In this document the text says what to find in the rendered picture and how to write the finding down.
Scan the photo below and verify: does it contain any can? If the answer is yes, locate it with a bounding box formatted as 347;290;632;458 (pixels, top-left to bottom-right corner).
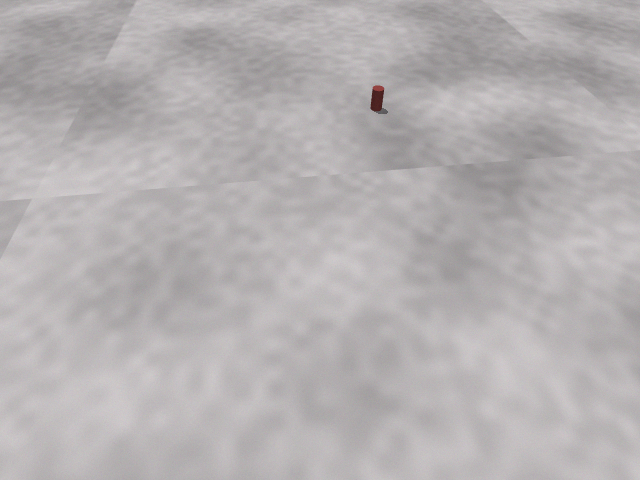
371;85;384;111

